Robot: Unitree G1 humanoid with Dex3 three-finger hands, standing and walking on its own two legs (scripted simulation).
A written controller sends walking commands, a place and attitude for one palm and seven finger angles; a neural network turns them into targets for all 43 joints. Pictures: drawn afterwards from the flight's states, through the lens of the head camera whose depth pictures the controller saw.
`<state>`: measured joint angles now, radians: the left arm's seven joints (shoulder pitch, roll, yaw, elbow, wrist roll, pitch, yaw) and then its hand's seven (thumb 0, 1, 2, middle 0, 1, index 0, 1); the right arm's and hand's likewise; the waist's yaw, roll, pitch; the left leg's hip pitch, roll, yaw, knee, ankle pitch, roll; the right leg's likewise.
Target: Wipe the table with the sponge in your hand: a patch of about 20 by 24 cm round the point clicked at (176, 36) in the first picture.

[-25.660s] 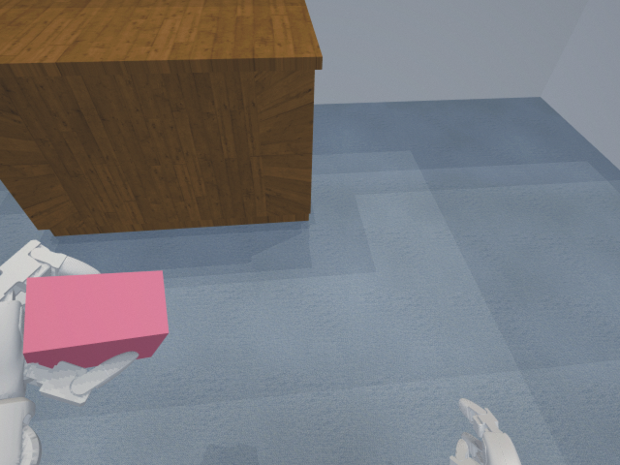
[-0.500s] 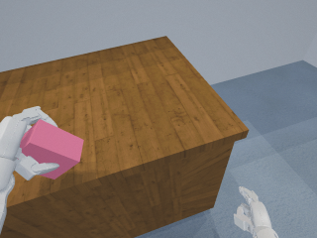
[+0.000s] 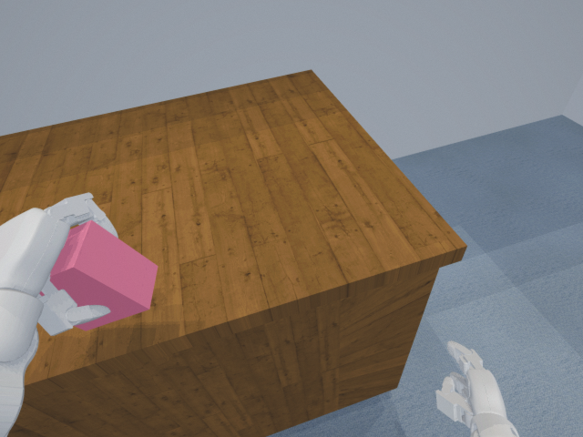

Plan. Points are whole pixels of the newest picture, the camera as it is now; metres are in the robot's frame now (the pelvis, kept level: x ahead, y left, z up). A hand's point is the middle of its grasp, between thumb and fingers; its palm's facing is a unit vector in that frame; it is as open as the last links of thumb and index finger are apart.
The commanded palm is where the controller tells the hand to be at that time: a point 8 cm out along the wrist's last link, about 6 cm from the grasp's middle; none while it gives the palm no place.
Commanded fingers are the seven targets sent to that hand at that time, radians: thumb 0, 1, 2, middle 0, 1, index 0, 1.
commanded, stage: turn the palm down, sponge in hand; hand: left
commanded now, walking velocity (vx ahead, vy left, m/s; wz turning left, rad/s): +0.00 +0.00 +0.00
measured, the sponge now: (99, 285) +0.23 +0.27 +0.14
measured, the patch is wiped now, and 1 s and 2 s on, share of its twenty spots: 0.00 0.00 0.00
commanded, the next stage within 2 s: move the sponge above the wiping area in 1.04 s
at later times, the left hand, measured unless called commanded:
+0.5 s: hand (42, 266) +0.21 +0.29 +0.20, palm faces +0.19 -0.09 -0.98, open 10.4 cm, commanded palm +0.17 +0.29 +0.27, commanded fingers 0.00 0.10 1.30 -1.20 -1.60 -1.20 -1.60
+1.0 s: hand (31, 254) +0.22 +0.30 +0.22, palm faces +0.24 -0.02 -0.97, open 10.4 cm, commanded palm +0.17 +0.29 +0.27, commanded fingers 0.00 0.10 1.30 -1.20 -1.60 -1.20 -1.60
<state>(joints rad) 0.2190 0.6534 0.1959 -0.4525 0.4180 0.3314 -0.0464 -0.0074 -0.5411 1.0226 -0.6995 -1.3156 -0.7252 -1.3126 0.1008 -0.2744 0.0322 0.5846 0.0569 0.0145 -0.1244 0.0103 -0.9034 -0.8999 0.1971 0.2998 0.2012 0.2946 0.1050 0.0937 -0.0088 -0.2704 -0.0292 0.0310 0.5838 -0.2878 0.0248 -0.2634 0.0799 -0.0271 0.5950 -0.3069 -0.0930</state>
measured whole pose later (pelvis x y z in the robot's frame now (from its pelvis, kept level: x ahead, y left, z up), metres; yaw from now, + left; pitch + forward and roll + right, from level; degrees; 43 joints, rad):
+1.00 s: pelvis -0.03 +0.01 +0.01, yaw +0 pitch -6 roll +1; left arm -0.02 0.65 0.03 -0.32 0.78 0.46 -0.11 0.00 -0.54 1.02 -0.70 -1.31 -0.73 -1.31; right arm -0.03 -0.26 0.07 0.67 0.05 0.05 -0.07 0.01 -0.90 -0.90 0.20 0.30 0.20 0.29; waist 0.16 0.13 0.02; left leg -0.15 -0.04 0.03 0.42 -0.18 0.03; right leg -0.15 0.07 -0.02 0.46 -0.21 -0.09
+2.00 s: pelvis -0.01 +0.01 +0.01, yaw +1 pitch -3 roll +1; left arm -0.08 0.61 0.01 -0.05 0.81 0.46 -0.14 0.00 -0.54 1.02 -0.70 -1.32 -0.72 -1.32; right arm 0.01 -0.29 0.05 0.68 0.06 0.04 -0.08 0.01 -0.90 -0.90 0.20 0.30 0.20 0.29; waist 0.12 0.13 0.01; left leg -0.19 -0.04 0.02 0.44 -0.20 0.04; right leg -0.18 0.07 -0.02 0.46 -0.22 -0.08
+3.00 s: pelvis +0.00 +0.01 +0.01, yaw +2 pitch -1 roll +1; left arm -0.20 0.53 -0.13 0.14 0.88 0.36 -0.18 0.00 -0.54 1.02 -0.70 -1.32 -0.72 -1.32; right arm 0.05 -0.28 0.05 0.67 0.06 0.06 -0.08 0.01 -0.90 -0.90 0.20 0.30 0.20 0.29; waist 0.09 0.11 0.01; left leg -0.20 -0.05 0.00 0.42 -0.20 0.05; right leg -0.18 0.06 -0.04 0.43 -0.23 -0.08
